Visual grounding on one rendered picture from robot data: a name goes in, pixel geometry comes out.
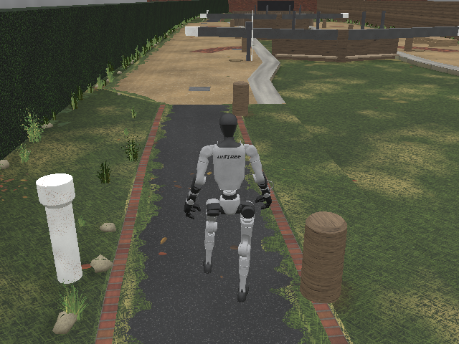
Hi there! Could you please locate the right robot hand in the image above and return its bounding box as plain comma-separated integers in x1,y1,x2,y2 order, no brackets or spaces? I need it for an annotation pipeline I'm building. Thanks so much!
255,195,272,209

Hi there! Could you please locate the right robot upper arm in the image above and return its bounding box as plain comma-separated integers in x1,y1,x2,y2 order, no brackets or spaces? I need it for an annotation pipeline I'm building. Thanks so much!
244,144,265,183

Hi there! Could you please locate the humanoid robot torso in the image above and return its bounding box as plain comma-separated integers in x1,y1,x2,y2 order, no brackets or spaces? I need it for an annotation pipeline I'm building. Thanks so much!
212,141,245,215

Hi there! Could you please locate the left robot hand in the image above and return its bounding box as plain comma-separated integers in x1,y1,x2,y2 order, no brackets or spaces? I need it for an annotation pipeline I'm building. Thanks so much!
184,202,201,219

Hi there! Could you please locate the left robot upper arm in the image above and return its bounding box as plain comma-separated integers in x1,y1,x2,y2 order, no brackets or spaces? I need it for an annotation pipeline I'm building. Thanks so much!
195,145,214,186

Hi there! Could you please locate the left robot forearm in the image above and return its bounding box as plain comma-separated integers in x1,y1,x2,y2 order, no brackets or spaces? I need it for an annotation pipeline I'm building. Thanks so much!
186,175,202,205

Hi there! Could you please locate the robot right shin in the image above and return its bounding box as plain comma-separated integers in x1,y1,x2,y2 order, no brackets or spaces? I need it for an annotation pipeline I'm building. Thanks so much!
239,244,251,293

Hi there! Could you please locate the right robot forearm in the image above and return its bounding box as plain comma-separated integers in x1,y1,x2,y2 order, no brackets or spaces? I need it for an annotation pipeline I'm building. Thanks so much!
257,172,270,198

